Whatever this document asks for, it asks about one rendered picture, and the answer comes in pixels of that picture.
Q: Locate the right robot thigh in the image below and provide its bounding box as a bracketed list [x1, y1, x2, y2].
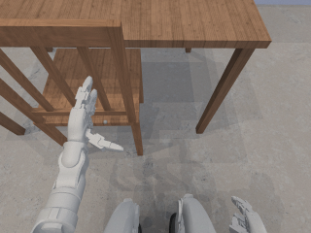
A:
[176, 197, 216, 233]

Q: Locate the right robot hand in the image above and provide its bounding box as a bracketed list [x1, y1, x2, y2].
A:
[229, 196, 267, 233]

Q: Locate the left robot forearm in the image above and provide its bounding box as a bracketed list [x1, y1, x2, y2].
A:
[29, 140, 89, 233]

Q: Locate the table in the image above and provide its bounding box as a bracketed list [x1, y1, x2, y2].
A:
[0, 0, 272, 136]

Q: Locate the right robot shin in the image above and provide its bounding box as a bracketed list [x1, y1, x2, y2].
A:
[175, 193, 193, 233]

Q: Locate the chair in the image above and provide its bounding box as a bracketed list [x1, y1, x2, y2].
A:
[0, 18, 144, 156]

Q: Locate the left robot hand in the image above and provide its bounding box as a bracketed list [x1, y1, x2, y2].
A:
[67, 76, 124, 152]

